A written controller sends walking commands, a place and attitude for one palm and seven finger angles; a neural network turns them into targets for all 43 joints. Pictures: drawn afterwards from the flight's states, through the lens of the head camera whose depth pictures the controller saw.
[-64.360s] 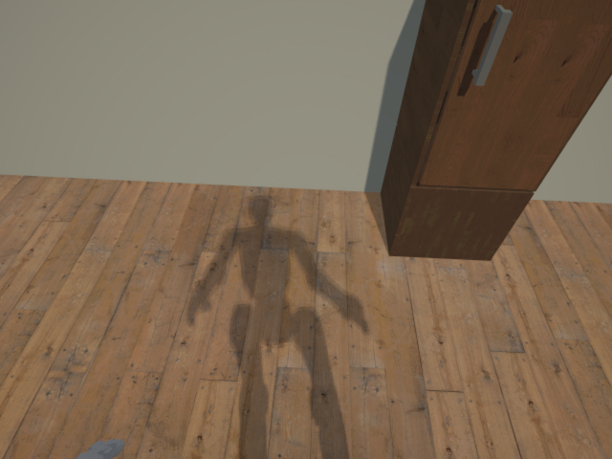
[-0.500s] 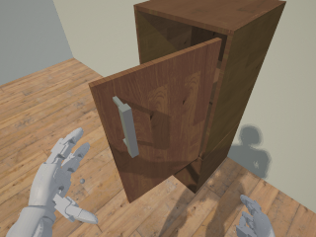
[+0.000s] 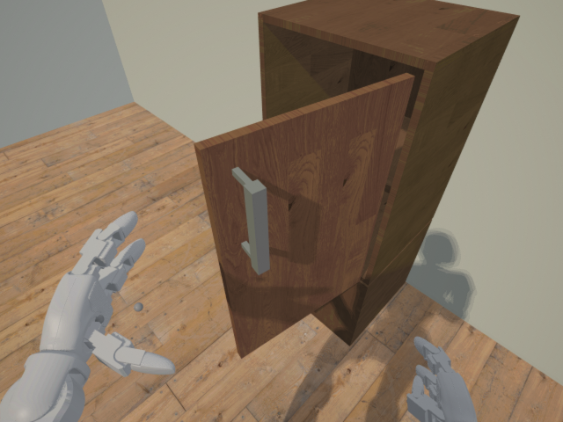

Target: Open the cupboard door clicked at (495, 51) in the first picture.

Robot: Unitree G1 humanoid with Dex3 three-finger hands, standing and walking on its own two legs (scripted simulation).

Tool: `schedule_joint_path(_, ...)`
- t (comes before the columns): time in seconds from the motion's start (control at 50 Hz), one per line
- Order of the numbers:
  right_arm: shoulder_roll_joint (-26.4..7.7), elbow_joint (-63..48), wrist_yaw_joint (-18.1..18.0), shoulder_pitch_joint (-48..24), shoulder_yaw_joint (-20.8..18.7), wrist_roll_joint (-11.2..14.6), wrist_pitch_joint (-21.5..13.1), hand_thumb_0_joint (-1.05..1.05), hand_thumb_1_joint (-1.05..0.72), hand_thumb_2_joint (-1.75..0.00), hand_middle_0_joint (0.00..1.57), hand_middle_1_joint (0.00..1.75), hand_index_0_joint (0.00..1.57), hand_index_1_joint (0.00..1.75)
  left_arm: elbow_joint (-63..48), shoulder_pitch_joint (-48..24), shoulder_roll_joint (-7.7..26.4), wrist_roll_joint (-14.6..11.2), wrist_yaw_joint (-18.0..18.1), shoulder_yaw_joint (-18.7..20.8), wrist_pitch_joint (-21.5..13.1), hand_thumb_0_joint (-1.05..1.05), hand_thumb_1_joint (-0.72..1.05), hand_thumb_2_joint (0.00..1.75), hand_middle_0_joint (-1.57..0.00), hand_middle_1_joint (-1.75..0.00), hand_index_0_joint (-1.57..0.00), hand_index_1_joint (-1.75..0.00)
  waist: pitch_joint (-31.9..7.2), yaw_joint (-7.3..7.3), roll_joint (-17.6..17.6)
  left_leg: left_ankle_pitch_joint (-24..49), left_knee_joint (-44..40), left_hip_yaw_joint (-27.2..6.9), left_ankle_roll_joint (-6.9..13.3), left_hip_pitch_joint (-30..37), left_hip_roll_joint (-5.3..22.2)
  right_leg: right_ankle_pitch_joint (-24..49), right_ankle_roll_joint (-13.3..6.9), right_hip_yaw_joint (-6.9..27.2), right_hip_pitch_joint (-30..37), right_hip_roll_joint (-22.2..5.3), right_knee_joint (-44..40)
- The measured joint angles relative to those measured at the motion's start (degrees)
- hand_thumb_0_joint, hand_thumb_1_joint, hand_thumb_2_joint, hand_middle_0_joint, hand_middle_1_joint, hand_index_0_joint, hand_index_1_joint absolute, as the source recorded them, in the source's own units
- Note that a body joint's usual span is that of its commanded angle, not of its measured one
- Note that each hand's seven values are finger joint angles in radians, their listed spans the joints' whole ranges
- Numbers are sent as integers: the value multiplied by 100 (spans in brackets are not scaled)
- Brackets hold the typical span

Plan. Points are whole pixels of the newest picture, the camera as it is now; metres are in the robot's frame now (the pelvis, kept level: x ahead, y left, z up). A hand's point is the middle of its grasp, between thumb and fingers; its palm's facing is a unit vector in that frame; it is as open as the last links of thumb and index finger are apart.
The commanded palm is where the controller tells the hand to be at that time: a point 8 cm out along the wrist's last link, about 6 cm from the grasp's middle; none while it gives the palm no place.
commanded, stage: draw the hand back to the body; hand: left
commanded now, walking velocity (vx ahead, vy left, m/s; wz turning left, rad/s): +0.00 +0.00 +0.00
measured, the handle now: (250, 223) +0.35 +0.09 +0.12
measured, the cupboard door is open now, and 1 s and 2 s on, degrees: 79 79 79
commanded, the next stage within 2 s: step back with the hand held close in 1.02 s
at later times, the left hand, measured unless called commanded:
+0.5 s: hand (102, 272) +0.23 +0.25 +0.15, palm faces +0.36 -0.86 -0.36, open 10.8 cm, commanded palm +0.18 +0.30 +0.17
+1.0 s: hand (112, 259) +0.25 +0.24 +0.15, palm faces +0.40 -0.83 -0.39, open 7.5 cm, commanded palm +0.20 +0.28 +0.17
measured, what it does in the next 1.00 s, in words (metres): stands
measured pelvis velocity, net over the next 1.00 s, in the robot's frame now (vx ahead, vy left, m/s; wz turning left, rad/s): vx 0.05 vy -0.01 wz -0.04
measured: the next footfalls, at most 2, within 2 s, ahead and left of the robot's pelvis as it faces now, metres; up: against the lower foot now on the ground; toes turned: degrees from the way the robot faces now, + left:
none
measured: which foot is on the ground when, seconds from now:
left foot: down 0.00-1.00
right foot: down 0.00-1.00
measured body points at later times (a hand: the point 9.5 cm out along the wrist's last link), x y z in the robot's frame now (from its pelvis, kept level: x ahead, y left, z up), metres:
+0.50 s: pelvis +0.03 +0.01 +0.01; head +0.02 +0.00 +0.46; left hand +0.21 +0.29 +0.17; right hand +0.20 -0.21 -0.08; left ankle +0.06 +0.11 -0.73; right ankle -0.03 -0.11 -0.73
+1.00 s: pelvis +0.05 -0.01 +0.01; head +0.04 -0.03 +0.46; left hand +0.22 +0.28 +0.17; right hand +0.23 -0.24 -0.08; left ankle +0.06 +0.11 -0.73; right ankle -0.03 -0.11 -0.73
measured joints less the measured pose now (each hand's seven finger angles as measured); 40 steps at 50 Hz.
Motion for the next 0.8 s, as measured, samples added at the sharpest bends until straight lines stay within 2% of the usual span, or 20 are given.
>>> schedule_joint_path(0.04,35,15,-6,-66,15,-69,43,2,-91,-90,20,30,21,29,-86,142,26,306,458,-51,-189,-1,-39,35,-16,-30,-16,-30,54,-28,-8,62,-133,35,5,85,8,98,10,36,81,10,-163)
schedule_joint_path(0.1,87,21,14,-100,7,-145,138,2,-91,-90,20,30,21,30,-150,336,28,629,928,-89,-378,-1,-31,38,-16,-30,-16,-30,149,-30,-42,154,-339,97,23,213,4,219,26,96,189,6,-374)
schedule_joint_path(0.16,104,72,33,-85,-15,-197,232,2,-91,-90,20,30,21,30,-134,428,52,838,1214,-95,-498,0,-22,42,-16,-30,-16,-30,230,2,-60,219,-510,145,44,341,-17,299,48,140,301,-14,-544)
schedule_joint_path(0.24,102,200,50,-62,-47,-235,344,2,-91,-90,20,30,21,30,-60,400,113,984,1434,-10,-598,0,-9,48,-17,-30,-17,-30,297,33,-59,257,-669,187,73,481,-61,346,79,176,426,-56,-693)
schedule_joint_path(0.46,93,322,123,-61,-158,-240,548,2,-91,-90,20,30,21,30,38,364,242,1051,1546,373,-748,0,28,64,-18,-30,-18,-30,260,-6,-57,171,-844,315,92,704,-111,295,113,299,600,-116,-853)
schedule_joint_path(0.68,36,274,141,-109,-281,-214,705,2,-91,-90,20,30,21,29,124,367,432,981,1525,847,-662,1,66,80,-20,-30,-20,-30,173,44,-82,29,-822,319,20,733,-50,218,57,315,672,-54,-946)
schedule_joint_path(0.8,-21,238,153,-165,-320,-213,756,2,-91,-90,20,30,21,29,158,305,326,965,1525,812,-602,2,81,87,-20,-30,-20,-30,160,55,-35,12,-837,292,-13,737,-38,183,27,292,679,-37,-952)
